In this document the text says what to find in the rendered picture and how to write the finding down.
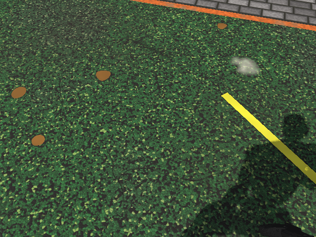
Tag right robot hand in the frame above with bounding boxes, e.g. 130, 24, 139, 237
258, 223, 314, 237

